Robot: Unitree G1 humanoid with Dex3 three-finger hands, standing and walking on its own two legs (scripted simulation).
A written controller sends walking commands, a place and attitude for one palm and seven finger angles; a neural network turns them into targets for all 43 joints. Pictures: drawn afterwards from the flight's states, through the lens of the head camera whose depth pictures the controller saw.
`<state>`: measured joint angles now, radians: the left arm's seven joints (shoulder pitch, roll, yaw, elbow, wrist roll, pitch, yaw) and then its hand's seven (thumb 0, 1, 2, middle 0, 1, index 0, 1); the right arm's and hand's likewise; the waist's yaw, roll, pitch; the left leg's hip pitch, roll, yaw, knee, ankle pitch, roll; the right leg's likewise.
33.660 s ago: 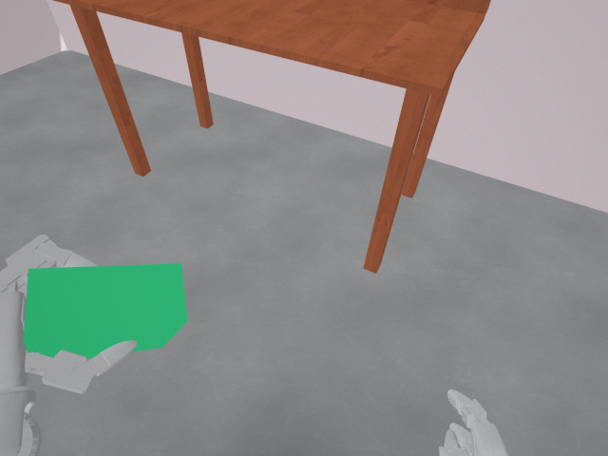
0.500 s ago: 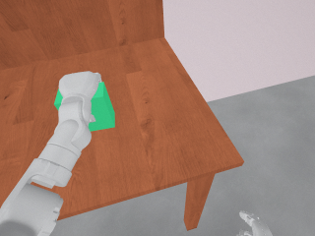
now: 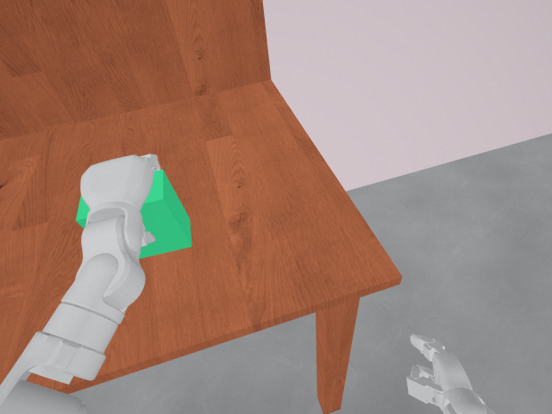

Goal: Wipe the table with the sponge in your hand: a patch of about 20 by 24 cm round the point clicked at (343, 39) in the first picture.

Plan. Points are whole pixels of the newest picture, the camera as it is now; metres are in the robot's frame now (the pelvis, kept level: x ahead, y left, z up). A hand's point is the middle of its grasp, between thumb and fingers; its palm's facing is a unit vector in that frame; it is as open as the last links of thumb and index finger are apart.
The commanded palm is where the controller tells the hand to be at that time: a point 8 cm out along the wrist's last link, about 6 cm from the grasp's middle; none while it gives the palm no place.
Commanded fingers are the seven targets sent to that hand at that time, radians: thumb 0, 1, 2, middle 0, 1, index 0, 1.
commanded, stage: wipe back along the middle lane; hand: left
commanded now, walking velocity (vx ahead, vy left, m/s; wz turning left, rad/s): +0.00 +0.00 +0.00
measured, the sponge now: (146, 227) +0.35 +0.25 +0.10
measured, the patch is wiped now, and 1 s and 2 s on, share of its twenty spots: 0.80 0.80 0.80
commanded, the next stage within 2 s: slide across to the third lane in 0.86 s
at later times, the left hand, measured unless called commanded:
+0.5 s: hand (133, 229) +0.30 +0.23 +0.15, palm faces +0.16 -0.07 -0.99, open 9.8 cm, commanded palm +0.25 +0.23 +0.17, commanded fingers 0.00 0.10 1.30 -1.20 -1.60 -1.20 -1.60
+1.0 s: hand (127, 248) +0.27 +0.22 +0.16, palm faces +0.27 -0.17 -0.95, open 9.8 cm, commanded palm +0.22 +0.21 +0.18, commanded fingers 0.00 0.10 1.30 -1.20 -1.60 -1.20 -1.60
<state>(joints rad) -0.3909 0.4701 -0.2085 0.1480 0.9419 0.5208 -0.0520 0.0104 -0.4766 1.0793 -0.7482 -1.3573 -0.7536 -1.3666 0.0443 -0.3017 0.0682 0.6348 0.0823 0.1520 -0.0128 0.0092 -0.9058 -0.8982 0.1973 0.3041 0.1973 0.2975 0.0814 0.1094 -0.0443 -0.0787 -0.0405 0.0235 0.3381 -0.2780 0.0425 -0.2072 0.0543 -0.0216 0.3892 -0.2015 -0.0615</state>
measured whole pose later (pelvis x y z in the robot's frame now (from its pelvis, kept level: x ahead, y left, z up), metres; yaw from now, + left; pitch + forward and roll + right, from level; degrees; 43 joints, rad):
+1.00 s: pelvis -0.01 +0.00 +0.00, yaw -1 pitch -2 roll +0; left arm -0.04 0.41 -0.19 -0.36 0.90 0.64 0.01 0.02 -0.45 1.07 -0.72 -1.38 -0.73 -1.38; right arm 0.02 -0.29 0.08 0.59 0.08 0.22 0.03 0.01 -0.91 -0.90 0.20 0.30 0.20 0.30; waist 0.12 0.12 -0.03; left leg -0.06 -0.04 0.05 0.39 -0.31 0.05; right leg -0.19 0.05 0.00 0.45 -0.23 -0.06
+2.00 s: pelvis -0.03 -0.03 +0.00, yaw -2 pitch -3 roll +1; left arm -0.35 0.35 -0.36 -0.07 0.87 0.71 -0.03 -0.02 -0.48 1.08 -0.75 -1.36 -0.76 -1.36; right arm 0.01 -0.29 0.08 0.65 0.07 0.24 0.01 0.01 -0.91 -0.90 0.20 0.30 0.20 0.30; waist 0.09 0.11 -0.02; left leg -0.04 -0.02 0.05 0.35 -0.25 0.01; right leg -0.19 0.08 0.00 0.41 -0.17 -0.10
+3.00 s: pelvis -0.03 -0.04 -0.01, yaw -2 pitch +5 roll +2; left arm -0.79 0.48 -0.20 0.73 0.93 0.40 -0.07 0.00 -0.51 1.09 -0.77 -1.35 -0.79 -1.34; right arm 0.15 -0.31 0.05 0.72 0.07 0.14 -0.11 0.01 -0.90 -0.90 0.20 0.30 0.20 0.30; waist 0.00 0.08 -0.07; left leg -0.25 -0.02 -0.04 0.44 -0.28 0.01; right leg -0.37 0.11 -0.01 0.45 -0.17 -0.12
